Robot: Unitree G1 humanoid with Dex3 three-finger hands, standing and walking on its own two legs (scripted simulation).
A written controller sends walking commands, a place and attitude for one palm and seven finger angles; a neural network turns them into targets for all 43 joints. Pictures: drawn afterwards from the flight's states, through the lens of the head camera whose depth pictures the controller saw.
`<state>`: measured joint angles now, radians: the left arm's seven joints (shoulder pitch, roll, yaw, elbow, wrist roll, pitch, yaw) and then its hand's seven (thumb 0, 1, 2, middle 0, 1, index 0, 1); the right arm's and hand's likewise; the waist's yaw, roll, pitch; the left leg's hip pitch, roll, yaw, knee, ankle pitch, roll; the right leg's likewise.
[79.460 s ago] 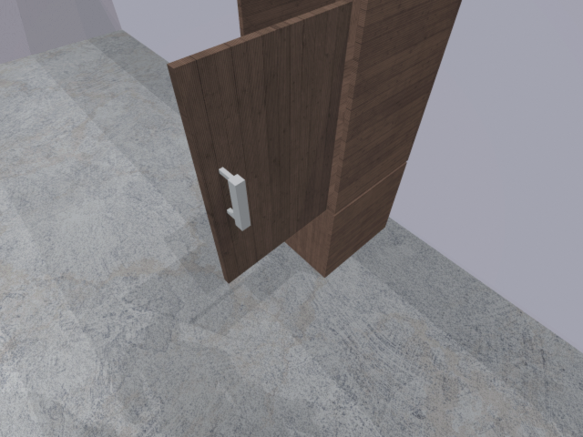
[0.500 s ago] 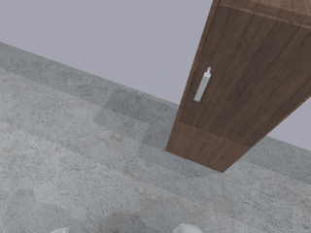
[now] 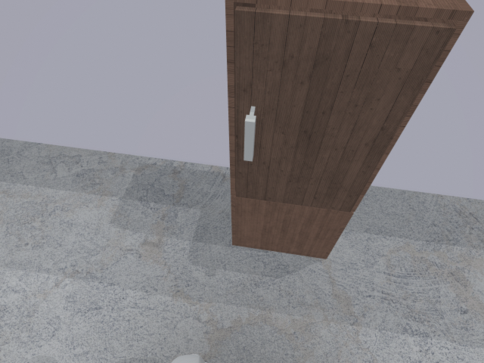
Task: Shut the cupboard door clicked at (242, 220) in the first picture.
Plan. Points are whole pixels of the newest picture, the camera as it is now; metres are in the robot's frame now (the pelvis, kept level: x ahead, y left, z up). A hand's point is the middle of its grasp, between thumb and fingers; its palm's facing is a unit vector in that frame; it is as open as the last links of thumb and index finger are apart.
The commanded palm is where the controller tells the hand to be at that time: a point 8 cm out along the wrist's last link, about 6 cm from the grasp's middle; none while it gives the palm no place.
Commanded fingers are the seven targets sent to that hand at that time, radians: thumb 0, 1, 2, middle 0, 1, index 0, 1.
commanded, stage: take the last steps up to it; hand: left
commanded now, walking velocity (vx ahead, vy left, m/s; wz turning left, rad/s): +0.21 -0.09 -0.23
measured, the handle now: (250, 134) +0.63 +0.01 -0.03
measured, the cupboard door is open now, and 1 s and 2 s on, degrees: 0 0 0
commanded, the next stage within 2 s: come to a stop and stand still in 0.48 s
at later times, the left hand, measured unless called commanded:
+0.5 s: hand (159, 349) +0.17 +0.17 -0.17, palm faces -0.16 -0.97 -0.17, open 7.4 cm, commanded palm none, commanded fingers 0.00 0.90 0.90 -0.20 -0.30 -0.20 -0.30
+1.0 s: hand (192, 332) +0.20 +0.11 -0.17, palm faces -0.06 -0.97 -0.22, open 7.3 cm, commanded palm none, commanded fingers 0.00 0.90 0.90 -0.20 -0.30 -0.20 -0.30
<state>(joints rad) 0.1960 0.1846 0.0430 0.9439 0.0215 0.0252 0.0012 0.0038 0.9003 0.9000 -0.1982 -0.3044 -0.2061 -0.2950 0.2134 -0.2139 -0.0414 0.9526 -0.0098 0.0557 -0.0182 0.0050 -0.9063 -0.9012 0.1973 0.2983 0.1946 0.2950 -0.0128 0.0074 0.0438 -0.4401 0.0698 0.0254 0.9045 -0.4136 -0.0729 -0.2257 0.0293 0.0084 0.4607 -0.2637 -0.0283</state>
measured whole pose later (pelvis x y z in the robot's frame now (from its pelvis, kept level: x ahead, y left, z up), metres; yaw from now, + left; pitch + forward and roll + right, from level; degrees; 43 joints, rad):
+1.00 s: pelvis +0.12 -0.07 +0.00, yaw -7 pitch +1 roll +1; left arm 0.17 0.17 0.05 1.03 0.03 0.00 0.03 0.00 0.91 0.90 -0.20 -0.30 -0.21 -0.29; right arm 0.14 -0.17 -0.04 0.99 0.00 0.05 -0.02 0.00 -0.91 -0.90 0.20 0.30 0.19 0.29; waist 0.02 -0.01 0.06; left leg -0.34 0.02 0.02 0.74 -0.43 -0.05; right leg -0.25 -0.02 -0.10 0.46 -0.22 -0.05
